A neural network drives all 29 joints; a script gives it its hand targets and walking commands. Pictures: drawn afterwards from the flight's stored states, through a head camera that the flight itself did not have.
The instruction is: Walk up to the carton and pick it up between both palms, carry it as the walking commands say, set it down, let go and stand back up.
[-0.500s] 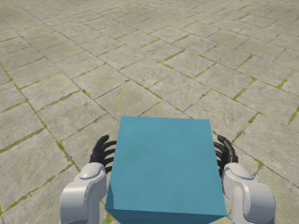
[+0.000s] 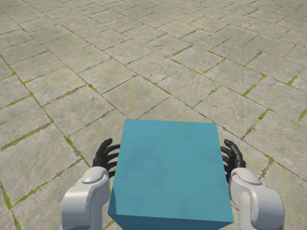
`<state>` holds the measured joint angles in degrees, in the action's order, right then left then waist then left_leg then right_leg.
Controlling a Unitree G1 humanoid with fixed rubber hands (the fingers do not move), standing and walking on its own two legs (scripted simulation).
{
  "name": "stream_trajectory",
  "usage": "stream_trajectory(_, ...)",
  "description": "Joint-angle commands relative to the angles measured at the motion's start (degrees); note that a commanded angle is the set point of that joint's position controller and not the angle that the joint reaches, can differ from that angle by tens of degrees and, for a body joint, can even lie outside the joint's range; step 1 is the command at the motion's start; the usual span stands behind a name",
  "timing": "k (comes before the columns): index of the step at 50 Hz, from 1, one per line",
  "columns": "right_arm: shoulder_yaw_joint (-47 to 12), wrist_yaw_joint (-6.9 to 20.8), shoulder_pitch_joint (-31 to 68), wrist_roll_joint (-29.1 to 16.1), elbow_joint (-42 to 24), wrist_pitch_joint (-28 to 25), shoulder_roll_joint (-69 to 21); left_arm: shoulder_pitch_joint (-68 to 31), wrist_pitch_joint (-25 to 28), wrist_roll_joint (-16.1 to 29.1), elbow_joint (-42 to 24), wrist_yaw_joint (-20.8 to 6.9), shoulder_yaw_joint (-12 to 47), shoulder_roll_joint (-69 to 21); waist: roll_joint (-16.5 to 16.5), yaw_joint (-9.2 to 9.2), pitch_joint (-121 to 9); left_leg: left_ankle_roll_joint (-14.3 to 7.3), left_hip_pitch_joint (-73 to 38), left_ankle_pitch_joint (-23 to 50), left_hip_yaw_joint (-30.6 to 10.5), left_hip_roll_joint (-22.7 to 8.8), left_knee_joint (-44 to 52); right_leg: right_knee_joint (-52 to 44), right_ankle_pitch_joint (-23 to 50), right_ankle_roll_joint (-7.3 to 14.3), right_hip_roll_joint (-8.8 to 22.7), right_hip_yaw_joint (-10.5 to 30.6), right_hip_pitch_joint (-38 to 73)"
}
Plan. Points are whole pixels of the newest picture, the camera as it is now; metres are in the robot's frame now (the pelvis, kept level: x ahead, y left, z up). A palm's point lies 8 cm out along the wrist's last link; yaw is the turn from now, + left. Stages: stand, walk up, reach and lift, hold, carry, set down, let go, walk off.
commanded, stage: carry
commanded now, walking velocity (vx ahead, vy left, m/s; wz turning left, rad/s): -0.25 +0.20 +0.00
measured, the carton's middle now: (166, 182) +0.24 +0.00 +0.02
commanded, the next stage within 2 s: none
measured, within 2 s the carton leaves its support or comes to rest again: neither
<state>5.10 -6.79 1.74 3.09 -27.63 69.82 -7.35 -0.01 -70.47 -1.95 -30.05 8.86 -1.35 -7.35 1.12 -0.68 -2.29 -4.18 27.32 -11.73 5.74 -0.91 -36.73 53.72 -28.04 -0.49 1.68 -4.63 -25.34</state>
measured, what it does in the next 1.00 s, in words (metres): walks backwards: right foot, then left foot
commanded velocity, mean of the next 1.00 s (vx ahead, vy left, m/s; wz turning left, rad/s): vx -0.25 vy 0.20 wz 0.00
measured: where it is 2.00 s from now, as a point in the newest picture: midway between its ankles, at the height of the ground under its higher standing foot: outside the picture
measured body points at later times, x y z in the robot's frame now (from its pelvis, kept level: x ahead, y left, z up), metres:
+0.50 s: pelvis -0.11 +0.10 +0.01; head -0.09 +0.11 +0.46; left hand +0.13 +0.26 +0.08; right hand +0.15 -0.05 +0.08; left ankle -0.06 +0.18 -0.72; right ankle -0.09 -0.08 -0.67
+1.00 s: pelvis -0.25 +0.19 +0.01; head -0.24 +0.17 +0.46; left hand +0.00 +0.33 +0.09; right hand -0.01 +0.03 +0.08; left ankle -0.26 +0.31 -0.66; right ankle -0.21 +0.04 -0.72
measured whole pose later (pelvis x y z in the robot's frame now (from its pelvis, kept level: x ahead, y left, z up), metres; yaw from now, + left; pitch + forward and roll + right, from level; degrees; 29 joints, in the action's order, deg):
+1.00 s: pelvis -0.25 +0.19 +0.01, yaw +0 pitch +1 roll +3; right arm 4.7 -7.1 -0.6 3.2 -32.0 68.8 -7.4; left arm 0.8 -68.7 -1.8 -31.8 8.1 -0.2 -7.5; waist 0.3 0.0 0.5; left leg -3.9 28.1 -20.4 5.7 -0.4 -59.2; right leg 34.5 -13.4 -1.6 9.3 -3.3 -21.4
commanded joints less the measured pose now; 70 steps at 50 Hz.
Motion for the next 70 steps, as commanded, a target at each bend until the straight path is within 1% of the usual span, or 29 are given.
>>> stream_trajectory(1, -40.3, 8.1, 22.3, -18.7, -12.1, -2.6, -52.4, -29.2, 3.6, 20.2, -16.0, -9.3, 39.4, -53.0, 1.3, -0.57, -24.9, -1.4, -16.1, 26.2, -8.7, -11.6, 3.0, -28.2, 17.6, 0.6, 5.8, 5.2, 15.1)
stream_trajectory(2, -40.2, 8.0, 22.2, -18.4, -11.8, -2.8, -52.4, -28.9, 3.8, 20.2, -15.0, -9.4, 39.2, -53.5, -4.8, -0.67, -23.3, 1.8, -5.0, 11.8, -7.2, -8.2, -1.5, -28.0, 37.9, 3.3, 13.7, 15.3, 22.5)
stream_trajectory(3, -40.7, 8.1, 23.4, -18.7, -13.8, -3.3, -52.2, -29.1, 4.6, 20.1, -15.9, -9.7, 38.9, -53.1, -18.5, -0.44, -21.5, 4.7, 7.7, -14.6, -2.6, -2.6, -10.7, -28.4, 55.9, 9.3, 26.8, 28.3, 26.6)
stream_trajectory(4, -41.0, 8.4, 24.4, -19.1, -13.8, -3.4, -53.1, -30.3, 4.8, 20.5, -17.4, -10.0, 39.3, -53.9, -17.3, -1.19, -19.5, 4.9, 9.3, -20.9, -5.2, -0.4, -21.0, -30.1, 57.3, 14.3, 29.5, 28.6, 20.8)
stream_trajectory(7, -42.8, 8.4, 28.2, -20.1, -14.5, -3.8, -54.8, -29.4, 4.8, 19.2, -16.5, -10.6, 37.9, -54.2, -9.2, -0.72, -13.4, 3.9, 6.2, -14.9, -8.4, -1.1, -29.2, -31.8, 41.1, 10.4, 22.1, 18.8, 11.3)
stream_trajectory(10, -43.9, 7.9, 27.0, -20.6, -15.2, -3.1, -53.0, -26.0, 4.5, 18.4, -14.9, -10.5, 36.1, -51.6, -14.9, -0.32, -13.9, 4.8, 7.3, -16.3, -4.6, -0.6, -20.4, -27.9, 57.8, 7.9, 18.8, 15.0, 17.1)
stream_trajectory(17, -43.2, 7.6, 21.7, -20.4, -13.4, -2.2, -51.0, -23.3, 4.6, 18.0, -16.6, -9.3, 36.5, -47.7, -19.5, 0.34, -18.6, 4.7, -10.0, -6.8, -0.2, 0.8, 12.4, -25.0, 52.6, 3.9, 16.3, 10.8, 16.8)
stream_trajectory(19, -42.4, 8.1, 22.7, -19.5, -13.8, -2.2, -50.8, -25.2, 4.5, 18.3, -17.7, -9.3, 37.8, -47.6, -3.9, 0.34, -20.6, 2.4, -21.4, 13.4, -9.1, -9.8, 15.9, -15.7, 24.2, -1.6, 10.1, 5.6, 5.5)
stream_trajectory(20, -41.9, 8.3, 21.0, -19.0, -12.9, -2.3, -50.8, -25.4, 4.4, 18.4, -17.8, -9.1, 38.5, -48.1, 12.6, 0.05, -19.8, -2.2, -25.7, 38.1, -20.1, -22.6, 13.3, -3.7, -6.8, -4.0, 3.9, 0.0, -6.9)
stream_trajectory(21, -40.8, 9.0, 19.8, -18.8, -12.7, -3.0, -52.1, -29.4, 4.7, 19.1, -19.9, -8.9, 40.3, -49.4, 15.6, 1.5, -18.4, -8.4, -19.4, 41.4, -15.9, -22.9, 11.7, 12.1, -15.0, -3.0, 0.7, 0.7, -6.3)
stream_trajectory(26, -37.6, 9.4, 20.9, -18.2, -9.9, -2.8, -51.2, -32.5, 3.9, 20.7, -16.9, -9.5, 42.3, -51.5, 9.1, 0.88, -11.8, -5.9, -11.2, 7.7, -6.4, -14.3, 16.4, 19.7, -3.0, -2.4, 1.7, 0.5, -6.4)
stream_trajectory(34, -39.0, 8.9, 20.2, -18.4, -13.1, -3.9, -50.8, -30.8, 4.5, 20.6, -18.7, -9.0, 42.1, -50.7, 8.7, 0.68, -22.1, -5.7, -21.2, 14.6, -12.2, -15.7, 17.8, -7.6, -5.2, -0.3, -0.3, -2.7, 3.4)
stream_trajectory(36, -39.7, 9.0, 19.9, -18.4, -13.3, -3.7, -50.6, -28.7, 4.5, 20.1, -17.9, -9.1, 41.4, -50.5, 8.3, -0.18, -22.8, -2.5, -21.0, 9.5, -10.1, -13.8, 19.8, -21.2, -0.3, 1.2, -0.8, -5.0, 9.6)
stream_trajectory(37, -40.2, 8.9, 21.1, -18.7, -14.1, -3.8, -50.0, -27.7, 4.7, 19.7, -16.8, -9.4, 40.9, -50.5, 6.2, -1.03, -23.5, 1.4, -18.0, 6.1, -6.6, -12.2, 19.6, -31.3, 6.1, 1.8, 0.2, -4.6, 16.7)
stream_trajectory(38, -40.2, 8.9, 20.9, -18.6, -14.4, -4.0, -49.9, -28.2, 5.1, 20.3, -17.7, -9.6, 41.3, -51.0, 0.7, -1.34, -23.0, 5.2, -9.4, -0.9, -5.2, -9.8, 15.7, -34.0, 7.3, 3.6, 6.1, 4.9, 23.3)
stream_trajectory(39, -40.9, 8.8, 21.4, -18.7, -14.7, -4.0, -50.3, -28.0, 5.4, 20.1, -17.2, -9.8, 40.5, -50.9, -13.7, -1.03, -21.4, 6.7, -0.5, -9.1, -2.4, -5.5, 3.2, -35.8, 8.3, 8.4, 21.7, 25.6, 24.0)
stream_trajectory(40, -40.5, 9.0, 22.5, -18.1, -15.3, -3.9, -48.5, -27.7, 5.6, 19.7, -17.3, -10.1, 40.8, -51.6, -21.5, -1.68, -16.6, 7.2, 4.1, -16.1, -5.7, -1.6, -15.6, -38.1, 13.1, 16.4, 32.2, 34.9, 12.0)
stream_trajectory(42, -41.3, 8.8, 27.9, -19.3, -14.2, -3.7, -50.7, -27.8, 4.6, 18.7, -14.7, -10.6, 39.0, -51.8, -8.5, -1.12, -8.1, 4.5, 4.4, -13.4, -11.7, -1.8, -32.8, -40.5, 8.1, 14.5, 26.6, 24.3, 0.8)
stream_trajectory(44, -41.2, 8.5, 25.5, -19.0, -12.4, -3.3, -50.8, -28.6, 4.2, 19.0, -15.3, -10.6, 38.9, -51.8, -4.8, -0.53, -9.2, 3.8, 5.1, -11.1, -8.9, -0.9, -32.8, -36.6, 17.1, 10.5, 21.7, 15.6, 2.6)
stream_trajectory(47, -41.8, 7.9, 24.9, -19.2, -11.4, -2.1, -49.1, -26.0, 3.4, 17.4, -12.5, -10.1, 36.0, -47.8, -13.5, -0.33, -10.9, 4.6, 4.9, -15.8, -4.6, 0.1, -21.7, -31.1, 44.4, 7.9, 18.8, 12.9, 11.4)
stream_trajectory(52, -43.0, 7.5, 22.7, -20.6, -13.4, -2.2, -49.9, -22.9, 4.4, 17.4, -15.0, -9.5, 35.8, -47.2, -22.3, -0.45, -16.8, 4.2, -3.7, -18.0, -2.2, 1.1, 0.5, -28.3, 56.7, 5.4, 18.4, 11.4, 18.5)
stream_trajectory(54, -42.8, 7.7, 23.6, -20.9, -14.1, -2.4, -51.3, -24.8, 4.8, 18.2, -16.7, -9.2, 36.8, -48.1, -19.2, 0.4, -20.6, 4.0, -14.2, -6.2, -1.5, -0.5, 16.5, -24.0, 49.2, 1.8, 15.4, 7.9, 17.0)
stream_trajectory(55, -42.8, 8.0, 24.8, -20.7, -15.4, -2.8, -51.3, -27.1, 5.3, 18.8, -19.0, -9.1, 37.9, -47.9, -10.0, 0.26, -22.3, 3.4, -20.5, 4.1, -7.1, -6.4, 16.2, -18.5, 34.9, -0.7, 11.8, 5.8, 9.6)
stream_trajectory(56, -42.3, 8.3, 23.3, -20.0, -13.9, -2.8, -50.8, -26.3, 5.0, 18.2, -18.2, -9.1, 38.0, -47.4, 7.2, -0.06, -20.0, 0.1, -26.5, 29.7, -18.1, -18.6, 14.7, -8.7, -0.3, -3.1, 6.1, 0.5, -5.4)
stream_trajectory(57, -41.4, 8.7, 21.2, -19.6, -14.0, -3.5, -51.6, -28.7, 5.1, 19.1, -19.0, -9.2, 39.8, -49.1, 16.2, 0.99, -18.4, -6.4, -20.7, 39.0, -20.6, -25.3, 13.1, 7.7, -14.8, -3.7, 0.6, -0.1, -9.1)
stream_trajectory(59, -40.4, 9.1, 22.2, -19.2, -13.7, -3.7, -52.9, -32.7, 5.1, 20.6, -19.8, -9.9, 42.5, -52.2, 8.8, 1.03, -15.5, -5.1, -12.8, 21.8, -11.0, -16.6, 13.1, 20.0, -7.1, -1.8, 1.7, 4.2, -6.1)
stream_trajectory(61, -38.0, 9.3, 20.9, -18.6, -11.4, -3.8, -51.7, -33.7, 4.8, 21.6, -18.8, -9.9, 43.9, -52.3, 11.5, 1.01, -13.1, -4.2, -13.1, 12.1, -7.3, -13.8, 14.6, 22.3, -2.4, -2.0, 1.5, 2.6, -9.2)
stream_trajectory(64, -35.4, 9.2, 17.9, -17.1, -8.5, -3.2, -49.2, -33.5, 3.8, 21.0, -17.3, -9.4, 43.9, -50.5, 9.4, 0.97, -12.5, -4.3, -13.9, 1.5, -7.4, -14.1, 17.7, 22.4, -1.3, -2.4, 0.8, 1.4, -7.4)
stream_trajectory(70, -36.7, 8.8, 19.0, -17.9, -11.7, -3.9, -48.8, -30.6, 3.9, 20.2, -17.7, -8.5, 43.1, -49.3, 10.0, 0.29, -19.6, 0.3, -20.3, 5.0, -12.2, -13.6, 22.4, -4.2, -3.9, -0.7, -0.6, -2.6, 3.2)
